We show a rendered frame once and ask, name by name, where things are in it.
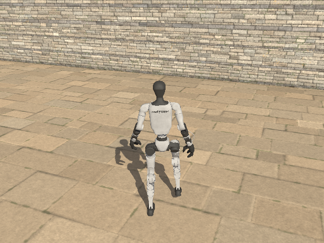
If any left robot hand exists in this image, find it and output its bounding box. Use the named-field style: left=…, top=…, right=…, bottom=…
left=130, top=140, right=141, bottom=150

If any robot left thigh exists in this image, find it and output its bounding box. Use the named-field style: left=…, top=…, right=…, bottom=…
left=145, top=142, right=155, bottom=184

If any left robot forearm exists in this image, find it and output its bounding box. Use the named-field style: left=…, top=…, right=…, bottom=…
left=131, top=123, right=141, bottom=142

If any humanoid robot head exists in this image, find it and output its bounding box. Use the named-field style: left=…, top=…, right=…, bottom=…
left=151, top=80, right=168, bottom=106

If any right robot forearm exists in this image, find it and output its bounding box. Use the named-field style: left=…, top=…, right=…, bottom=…
left=181, top=123, right=192, bottom=146

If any robot right upper arm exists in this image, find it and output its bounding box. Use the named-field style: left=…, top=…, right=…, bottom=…
left=171, top=102, right=185, bottom=131

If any robot left upper arm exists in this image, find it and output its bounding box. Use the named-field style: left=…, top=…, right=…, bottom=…
left=136, top=103, right=149, bottom=131

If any right robot hand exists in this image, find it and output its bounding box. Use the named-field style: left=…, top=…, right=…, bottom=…
left=183, top=144, right=194, bottom=158

